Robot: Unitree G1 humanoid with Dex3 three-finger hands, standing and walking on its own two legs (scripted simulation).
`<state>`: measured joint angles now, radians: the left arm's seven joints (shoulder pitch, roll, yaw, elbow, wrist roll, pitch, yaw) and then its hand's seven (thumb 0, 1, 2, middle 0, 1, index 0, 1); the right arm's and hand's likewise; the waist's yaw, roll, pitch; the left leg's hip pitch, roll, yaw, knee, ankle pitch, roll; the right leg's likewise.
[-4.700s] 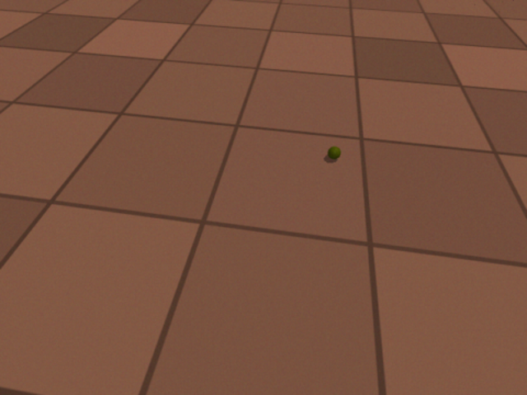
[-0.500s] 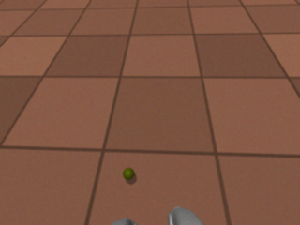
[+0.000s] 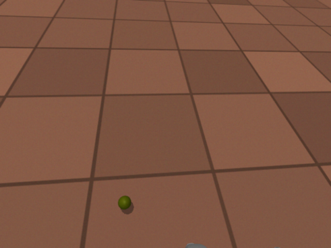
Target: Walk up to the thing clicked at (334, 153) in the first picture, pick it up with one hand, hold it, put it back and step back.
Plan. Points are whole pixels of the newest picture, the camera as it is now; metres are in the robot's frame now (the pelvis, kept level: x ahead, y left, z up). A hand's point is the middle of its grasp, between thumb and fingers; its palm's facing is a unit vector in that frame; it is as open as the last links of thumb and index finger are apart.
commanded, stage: walk up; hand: left
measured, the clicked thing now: (124, 202) +0.47 +0.19 -0.72
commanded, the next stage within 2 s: stand in 1.48 s
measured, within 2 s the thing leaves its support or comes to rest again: neither
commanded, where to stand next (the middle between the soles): +0.11 -0.05 m, yaw +4 degrees
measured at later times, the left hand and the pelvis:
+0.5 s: hand out of the picture +0.13 +0.20 -0.13, palm faces -0.03 -0.94 -0.34, open 7.4 cm; pelvis +0.02 -0.04 +0.01, yaw -1 degrees
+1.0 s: hand out of the picture +0.14 +0.21 -0.13, palm faces -0.02 -0.94 -0.33, open 7.4 cm; pelvis +0.03 -0.04 +0.02, yaw -1 degrees
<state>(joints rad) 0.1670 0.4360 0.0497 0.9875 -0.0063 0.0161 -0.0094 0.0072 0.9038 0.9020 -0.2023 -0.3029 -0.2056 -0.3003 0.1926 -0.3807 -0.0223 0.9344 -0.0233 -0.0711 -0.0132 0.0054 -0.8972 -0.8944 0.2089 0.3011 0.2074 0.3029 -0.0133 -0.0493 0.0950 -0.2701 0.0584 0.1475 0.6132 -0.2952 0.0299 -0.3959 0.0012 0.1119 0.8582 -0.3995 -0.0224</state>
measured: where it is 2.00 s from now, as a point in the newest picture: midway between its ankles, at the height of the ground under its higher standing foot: outside the picture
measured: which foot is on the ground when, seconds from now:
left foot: down 0.00-1.00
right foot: up 0.00-0.12, down 0.14-1.00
